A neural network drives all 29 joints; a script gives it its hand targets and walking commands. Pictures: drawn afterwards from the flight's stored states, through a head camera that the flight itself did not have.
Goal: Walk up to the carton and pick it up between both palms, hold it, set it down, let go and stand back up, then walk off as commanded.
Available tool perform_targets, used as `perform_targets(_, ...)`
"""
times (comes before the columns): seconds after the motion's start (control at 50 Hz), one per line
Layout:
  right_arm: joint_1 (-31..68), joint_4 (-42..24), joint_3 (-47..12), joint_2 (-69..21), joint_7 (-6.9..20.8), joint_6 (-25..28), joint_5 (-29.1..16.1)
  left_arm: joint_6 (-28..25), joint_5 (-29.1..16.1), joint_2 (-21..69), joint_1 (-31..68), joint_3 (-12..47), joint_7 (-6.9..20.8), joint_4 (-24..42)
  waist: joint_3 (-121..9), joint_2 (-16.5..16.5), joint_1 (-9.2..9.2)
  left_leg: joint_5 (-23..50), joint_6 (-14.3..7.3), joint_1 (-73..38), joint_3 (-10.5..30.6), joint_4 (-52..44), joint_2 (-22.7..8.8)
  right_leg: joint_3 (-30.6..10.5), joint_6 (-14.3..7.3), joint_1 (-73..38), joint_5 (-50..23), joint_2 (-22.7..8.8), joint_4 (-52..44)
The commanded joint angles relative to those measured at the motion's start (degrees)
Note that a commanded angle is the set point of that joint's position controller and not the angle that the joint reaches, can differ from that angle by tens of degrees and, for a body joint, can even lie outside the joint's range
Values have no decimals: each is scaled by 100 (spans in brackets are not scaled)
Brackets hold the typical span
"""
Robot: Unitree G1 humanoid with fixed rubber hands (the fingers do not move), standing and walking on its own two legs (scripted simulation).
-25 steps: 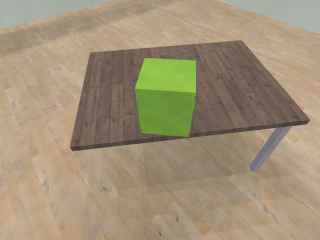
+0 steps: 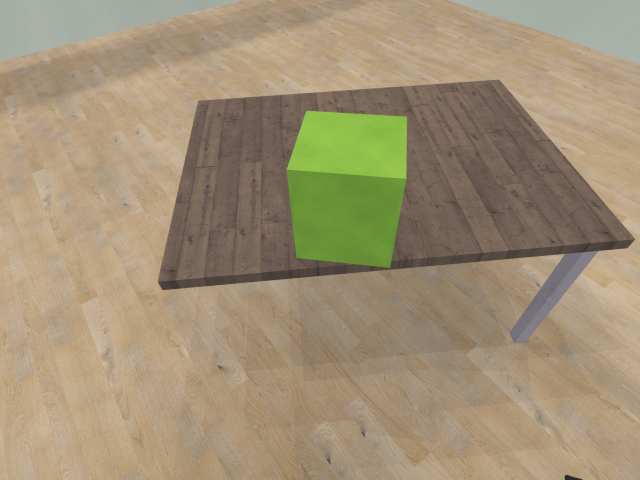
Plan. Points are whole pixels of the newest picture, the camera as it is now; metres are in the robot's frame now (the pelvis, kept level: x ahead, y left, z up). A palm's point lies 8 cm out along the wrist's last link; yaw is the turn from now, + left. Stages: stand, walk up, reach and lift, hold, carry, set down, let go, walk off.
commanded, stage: walk off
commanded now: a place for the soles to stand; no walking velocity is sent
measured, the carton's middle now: (348, 190) +0.70 -0.05 -0.09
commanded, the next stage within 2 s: stand in 1.64 s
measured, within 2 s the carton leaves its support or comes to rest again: neither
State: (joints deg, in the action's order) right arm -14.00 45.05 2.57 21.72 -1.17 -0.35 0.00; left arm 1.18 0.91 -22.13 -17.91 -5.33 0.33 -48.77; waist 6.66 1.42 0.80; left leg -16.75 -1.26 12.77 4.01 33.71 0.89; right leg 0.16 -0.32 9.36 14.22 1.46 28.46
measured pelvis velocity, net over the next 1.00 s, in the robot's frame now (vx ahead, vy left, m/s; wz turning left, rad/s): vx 0.02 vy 0.01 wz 0.00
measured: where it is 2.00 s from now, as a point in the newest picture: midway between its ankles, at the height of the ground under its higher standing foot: outside the picture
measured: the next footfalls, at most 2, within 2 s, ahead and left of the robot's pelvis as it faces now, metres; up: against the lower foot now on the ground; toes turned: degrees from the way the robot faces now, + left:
right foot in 0.54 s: +0.04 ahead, -0.13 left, +0.00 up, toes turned +0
left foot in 0.90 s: +0.09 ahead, +0.11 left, +0.00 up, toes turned +0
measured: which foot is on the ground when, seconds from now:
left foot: down 0.00-0.56, up 0.58-0.88, down 0.90-1.00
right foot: down 0.00-0.20, up 0.22-0.52, down 0.54-0.92, up 0.94-1.00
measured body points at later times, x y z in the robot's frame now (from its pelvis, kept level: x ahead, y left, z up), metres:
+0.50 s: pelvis -0.02 +0.00 +0.01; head +0.01 +0.03 +0.45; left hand +0.07 +0.32 -0.12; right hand +0.02 -0.31 -0.09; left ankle -0.02 +0.13 -0.73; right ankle -0.01 -0.12 -0.72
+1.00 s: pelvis +0.02 +0.01 +0.00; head +0.05 +0.03 +0.45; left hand +0.09 +0.33 -0.13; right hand +0.06 -0.28 -0.11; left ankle +0.01 +0.13 -0.73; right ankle +0.00 -0.11 -0.70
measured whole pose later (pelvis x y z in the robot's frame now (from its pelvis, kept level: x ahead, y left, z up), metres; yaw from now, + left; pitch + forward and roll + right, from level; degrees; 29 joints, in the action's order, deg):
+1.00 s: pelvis +0.02 +0.01 +0.00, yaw +0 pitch -3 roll +0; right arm -18.9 46.5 1.9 18.0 -1.6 0.5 1.0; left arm 3.9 0.8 -21.8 -15.2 -5.7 0.9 -47.1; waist 7.1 -2.5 -0.5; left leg -18.5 -1.0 9.5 4.9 31.6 2.3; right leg -3.2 0.4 17.3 26.9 1.6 48.7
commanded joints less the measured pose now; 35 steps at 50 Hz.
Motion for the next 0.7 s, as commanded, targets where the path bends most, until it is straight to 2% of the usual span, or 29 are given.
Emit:
perform_targets(0.0,-183,-325,319,883,-125,-57,31,81,57,-1018,80,-219,-43,508,-12,-1194,-152,-1333,-12,450,6,1941,305,-2166,-1297,878,74,-1796,-1158)
perform_targets(0.02,-270,-363,315,872,-125,-85,20,112,52,-996,289,-209,-42,624,46,-1299,-240,-1372,-41,657,82,1947,238,-2144,-1256,829,443,-1734,-1268)
perform_targets(0.04,-250,-351,256,842,-108,-81,-5,114,34,-930,494,-201,-94,669,240,-1349,-239,-1192,-8,694,277,1947,70,-2064,-1230,898,174,-1757,-1227)
perform_targets(0.06,-148,-322,264,896,-106,-44,-19,118,38,-935,327,-159,-113,643,100,-1143,-244,-1138,-7,644,170,1689,40,-1948,-1155,832,-89,-1592,-1138)
perform_targets(0.08,-228,-302,172,876,-98,11,3,86,44,-1076,415,-170,-96,585,-48,-1140,-268,-1339,-16,505,265,991,-42,-1847,-1020,650,-264,-1545,-953)
perform_targets(0.12,-549,-252,209,914,-113,47,-1,133,3,-1101,315,-222,-78,666,-50,-1243,-251,-895,5,281,28,280,97,-1360,-865,445,-509,-1233,-688)
perform_targets(0.14,-793,-151,173,812,-118,85,2,165,34,-1067,436,-202,-58,575,-54,-1021,-467,-538,-82,-184,-29,-615,140,-1125,-705,806,-240,-1085,-382)
perform_targets(0.16,-937,-71,288,1020,-110,104,26,149,59,-1058,465,-251,-56,535,-81,-202,-452,447,-264,-519,532,-1191,-97,-840,-506,998,-554,-725,404)
perform_targets(0.18,-1087,-45,357,1300,-123,110,38,156,29,-866,459,-273,-59,617,36,502,-390,1704,-694,-515,1825,-1706,-1090,-320,-144,1281,-96,-190,1631)
perform_targets(0.2,-521,-270,371,1450,-92,168,82,204,-25,-845,51,-307,-52,545,170,427,-122,1430,-1115,-63,2539,-2063,-1699,-61,167,1290,1330,152,2272)
perform_targets(0.22,-316,-432,480,1566,-114,203,106,234,31,-957,118,-354,-45,520,240,405,14,-202,-1293,648,3058,-2374,-1977,-460,164,1070,1362,1,2860)
perform_targets(0.24,33,-542,512,1451,-115,192,136,186,16,-1035,105,-349,-18,434,260,504,74,-544,-1261,556,2762,-2353,-1671,-589,150,1089,1365,21,2968)
perform_targets(0.26,20,-506,496,1264,-125,164,196,159,62,-1051,72,-352,22,449,27,353,86,110,-1200,-29,2267,-2017,-1442,-638,133,1326,1389,37,2707)
perform_targets(0.28,-39,-489,489,1198,-110,136,212,128,63,-1026,71,-305,50,423,1,657,40,492,-1141,-389,1948,-1854,-1259,-513,88,1535,1300,73,2523)
perform_targets(0.3,-287,-427,473,1145,-127,114,225,147,60,-938,276,-287,77,478,-97,476,-52,1218,-1091,-698,1789,-1683,-1246,-339,95,1630,1237,91,2192)
perform_targets(0.32,-150,-370,532,1257,-163,93,273,159,27,-947,125,-306,94,437,-109,901,-32,1019,-1053,-777,1638,-1632,-1292,-334,93,1568,1319,38,2064)
perform_targets(0.34,-233,-444,512,1170,-151,98,239,146,23,-921,157,-263,121,384,-192,957,-49,1157,-1022,-789,1486,-1602,-1236,-231,88,1421,1281,86,1725)
perform_targets(0.36,-427,-436,489,1207,-179,78,251,144,11,-889,163,-270,153,392,-258,718,-44,1074,-1057,-713,1637,-1621,-1256,-158,64,1260,1121,96,1492)
perform_targets(0.44,-467,-598,539,1297,-160,88,231,80,-35,-853,148,-267,138,511,-290,966,-72,996,-954,-464,1545,-1639,-1251,-103,-44,667,753,-33,415)
perform_targets(0.46,-435,-663,554,1273,-166,68,238,28,-24,-802,37,-295,136,495,-350,789,3,1008,-840,-320,1350,-1504,-1211,-59,-118,197,495,-67,-283)
perform_targets(0.5,-565,-695,494,1249,-121,108,171,-44,-35,-890,-305,-322,50,403,-737,540,59,1567,-488,-155,814,-589,-757,-394,-210,-750,-70,-356,-1076)
perform_targets(0.52,-513,-753,474,1216,-106,151,150,-108,-33,-1208,-662,-392,-6,405,-1087,30,193,1206,-244,287,520,221,-491,-1041,-386,-1400,-552,-837,-795)
perform_targets(0.54,-550,-792,391,1077,-95,132,95,-145,-45,-1353,-495,-370,-43,444,-1114,-965,92,-744,-82,906,124,1110,-32,-1911,-729,-1590,-1187,-1468,-811)
perform_targets(0.56,-703,-617,286,901,-128,45,50,-93,-71,-1292,-357,-279,-15,576,-769,-870,-72,-1289,61,952,-67,2236,136,-2642,-1197,-748,-670,-2019,-1064)
perform_targets(0.58,-550,-496,342,897,-139,8,84,-16,-81,-1191,-174,-217,-12,695,-218,-723,-81,-1357,44,1041,84,2703,101,-2752,-1433,55,70,-2074,-1381)
perform_targets(0.6,-459,-601,331,794,-116,-21,114,58,-67,-948,-58,-185,-26,702,38,-618,-156,-1184,55,1060,150,2698,69,-2530,-1373,371,616,-1927,-1483)
perform_targets(0.64,-380,-412,325,901,-66,-22,119,144,-41,-825,159,-164,-88,780,375,-878,-199,-792,75,1043,240,2817,-51,-2148,-1216,685,675,-1699,-1452)
perform_targets(0.66,-373,-337,279,960,-78,1,117,102,-35,-965,115,-149,-47,664,246,-907,-234,-896,101,948,166,2333,-40,-2142,-1123,707,624,-1621,-1387)
perform_targets(0.68,-382,-250,291,1025,-52,11,75,126,-112,-978,252,-209,-68,728,325,-1127,-236,-887,108,799,95,2490,115,-2067,-1180,839,866,-1515,-1471)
